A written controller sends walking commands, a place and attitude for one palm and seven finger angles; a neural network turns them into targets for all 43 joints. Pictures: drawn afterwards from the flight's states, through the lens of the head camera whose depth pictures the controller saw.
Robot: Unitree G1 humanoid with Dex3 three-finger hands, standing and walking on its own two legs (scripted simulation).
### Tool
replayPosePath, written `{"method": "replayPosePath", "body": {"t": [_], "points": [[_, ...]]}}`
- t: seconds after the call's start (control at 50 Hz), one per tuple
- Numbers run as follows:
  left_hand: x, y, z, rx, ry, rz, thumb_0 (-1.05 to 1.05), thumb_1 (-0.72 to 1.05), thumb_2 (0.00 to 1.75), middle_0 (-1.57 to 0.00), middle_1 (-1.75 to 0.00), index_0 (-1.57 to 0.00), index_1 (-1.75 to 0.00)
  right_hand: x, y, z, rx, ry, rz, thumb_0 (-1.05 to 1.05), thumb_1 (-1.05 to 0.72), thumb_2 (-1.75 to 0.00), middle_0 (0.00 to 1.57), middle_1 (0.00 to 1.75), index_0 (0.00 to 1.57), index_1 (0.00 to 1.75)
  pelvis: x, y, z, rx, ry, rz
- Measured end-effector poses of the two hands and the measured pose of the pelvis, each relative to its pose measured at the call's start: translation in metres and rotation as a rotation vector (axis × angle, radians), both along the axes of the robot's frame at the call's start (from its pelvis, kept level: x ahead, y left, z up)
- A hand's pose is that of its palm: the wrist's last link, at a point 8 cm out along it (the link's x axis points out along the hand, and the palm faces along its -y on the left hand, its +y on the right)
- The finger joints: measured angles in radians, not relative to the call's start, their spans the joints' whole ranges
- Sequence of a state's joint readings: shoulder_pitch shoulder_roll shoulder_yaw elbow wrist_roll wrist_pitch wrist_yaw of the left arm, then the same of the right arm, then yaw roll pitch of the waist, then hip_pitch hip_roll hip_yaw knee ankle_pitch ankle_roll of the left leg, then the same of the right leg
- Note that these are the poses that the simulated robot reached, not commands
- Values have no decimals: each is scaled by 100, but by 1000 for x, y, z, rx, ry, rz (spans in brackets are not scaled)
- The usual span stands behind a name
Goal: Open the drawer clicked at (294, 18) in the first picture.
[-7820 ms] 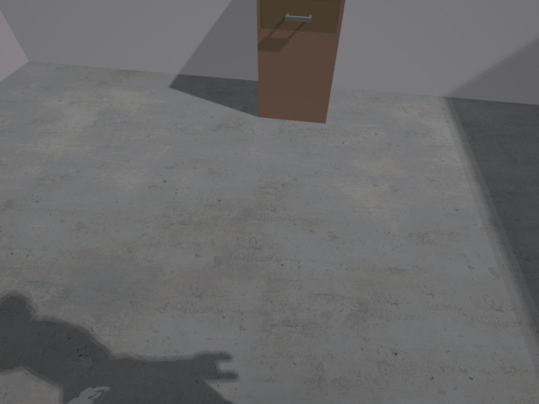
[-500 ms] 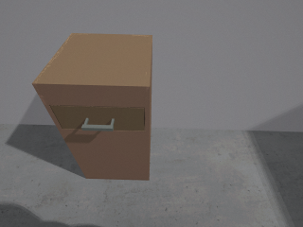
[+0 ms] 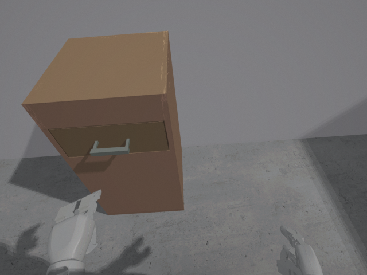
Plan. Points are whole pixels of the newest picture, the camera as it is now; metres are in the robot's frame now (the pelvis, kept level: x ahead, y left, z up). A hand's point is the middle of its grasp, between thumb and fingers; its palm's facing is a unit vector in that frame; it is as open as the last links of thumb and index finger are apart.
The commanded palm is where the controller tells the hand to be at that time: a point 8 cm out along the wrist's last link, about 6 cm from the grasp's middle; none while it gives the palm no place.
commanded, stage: raise the hand with hooked fingers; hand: left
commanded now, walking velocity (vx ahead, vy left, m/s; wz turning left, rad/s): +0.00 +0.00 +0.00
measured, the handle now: (111, 147) +0.54 +0.30 -0.11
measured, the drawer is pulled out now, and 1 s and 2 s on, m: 0.00 0.00 0.00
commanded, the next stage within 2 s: move the hooked fingers above the handle in 1.62 s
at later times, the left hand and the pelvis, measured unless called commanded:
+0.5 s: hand (88, 224) +0.23 +0.23 +0.01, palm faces -0.03 -0.10 -0.99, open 10.7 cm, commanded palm +0.21 +0.23 +0.06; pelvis +0.02 -0.03 -0.01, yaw +2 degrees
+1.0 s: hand (77, 184) +0.29 +0.25 +0.07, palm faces +0.07 -0.09 -0.99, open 13.4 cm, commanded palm +0.27 +0.25 +0.13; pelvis +0.02 +0.00 +0.01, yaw +2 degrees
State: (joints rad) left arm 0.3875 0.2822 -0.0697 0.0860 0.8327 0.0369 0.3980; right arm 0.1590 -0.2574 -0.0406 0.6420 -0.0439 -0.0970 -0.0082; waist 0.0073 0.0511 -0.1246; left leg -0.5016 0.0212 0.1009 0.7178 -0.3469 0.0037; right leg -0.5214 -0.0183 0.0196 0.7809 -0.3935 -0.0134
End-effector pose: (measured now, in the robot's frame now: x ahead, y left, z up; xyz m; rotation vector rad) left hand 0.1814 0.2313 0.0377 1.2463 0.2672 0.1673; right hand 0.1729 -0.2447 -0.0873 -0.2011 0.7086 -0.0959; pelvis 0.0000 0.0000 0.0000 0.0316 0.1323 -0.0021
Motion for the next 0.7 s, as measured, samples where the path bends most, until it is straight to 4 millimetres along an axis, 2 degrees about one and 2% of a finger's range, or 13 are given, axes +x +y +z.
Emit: {"method": "replayPosePath", "body": {"t": [0.04, 0.12, 0.2, 0.26, 0.34, 0.44, 0.58, 0.7], "points": [[-3, -13, -4, 69, -8, -67, 1, 73, 82, -21, -41, -21, -41, 24, -2, 10, 2, -41, 30, 1, -91, -90, 20, 30, 20, 30, -1, -5, -4, 8, 18, -14], [-29, -27, -22, 146, 20, -120, 1, 64, 78, -22, -47, -22, -47, 62, 1, 22, -26, -73, 125, 1, -91, -90, 20, 30, 20, 30, -2, -15, -12, 18, 47, -8], [-46, -19, -29, 206, 9, -74, 0, 53, 74, -24, -53, -24, -53, 87, 9, 17, -48, -68, 203, 1, -90, -90, 20, 30, 20, 30, -1, -24, -22, 12, 66, 25], [-37, -8, -22, 244, -41, -32, 0, 45, 71, -25, -58, -25, -58, 94, 18, 6, -37, -54, 231, 1, -90, -90, 20, 30, 20, 30, 0, -29, -27, 2, 65, 51], [-8, 1, -4, 267, -79, 7, 0, 36, 67, -26, -64, -26, -64, 87, 29, -9, 11, -5, 228, 1, -90, -90, 20, 30, 20, 30, 4, -32, -27, -6, 53, 66], [21, -2, 17, 231, -40, -5, 0, 25, 62, -27, -71, -27, -71, 59, 32, -19, 62, 95, 180, 1, -90, -90, 20, 30, 20, 30, 13, -31, -13, -2, 34, 51], [33, -4, 28, 218, 1, -101, 0, 9, 55, -28, -81, -28, -82, 25, 10, -25, 25, 206, 104, 1, -90, -90, 20, 30, 20, 30, 22, -24, -2, -2, 29, 31], [43, 8, 41, 236, -84, -87, 0, -5, 49, -29, -90, -29, -91, 19, -6, -25, -21, 234, 51, 1, -90, -90, 20, 30, 20, 30, 24, -15, -1, -9, 29, 38]]}}
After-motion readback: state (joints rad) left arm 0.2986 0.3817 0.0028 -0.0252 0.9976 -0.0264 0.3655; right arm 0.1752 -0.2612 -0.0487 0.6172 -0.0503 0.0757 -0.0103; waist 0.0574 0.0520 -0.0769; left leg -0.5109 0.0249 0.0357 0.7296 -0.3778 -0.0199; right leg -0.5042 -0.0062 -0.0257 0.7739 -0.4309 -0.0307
